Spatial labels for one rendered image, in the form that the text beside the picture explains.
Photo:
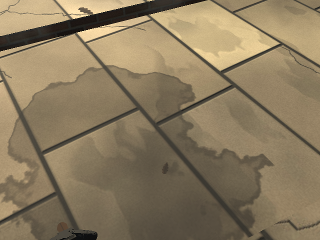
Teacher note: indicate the left robot hand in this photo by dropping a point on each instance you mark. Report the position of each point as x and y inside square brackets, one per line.
[71, 234]

